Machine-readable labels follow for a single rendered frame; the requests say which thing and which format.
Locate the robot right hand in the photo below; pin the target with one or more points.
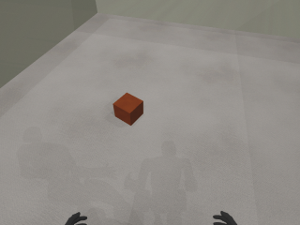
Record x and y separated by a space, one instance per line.
224 217

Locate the robot left hand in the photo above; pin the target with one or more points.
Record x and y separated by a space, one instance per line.
76 218

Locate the carton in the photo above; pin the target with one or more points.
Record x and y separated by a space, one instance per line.
128 108

